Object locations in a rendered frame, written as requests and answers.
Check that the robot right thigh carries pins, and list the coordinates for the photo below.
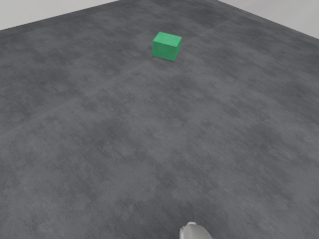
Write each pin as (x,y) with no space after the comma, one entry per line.
(193,231)

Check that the carton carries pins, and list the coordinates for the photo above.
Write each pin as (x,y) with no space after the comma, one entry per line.
(166,46)

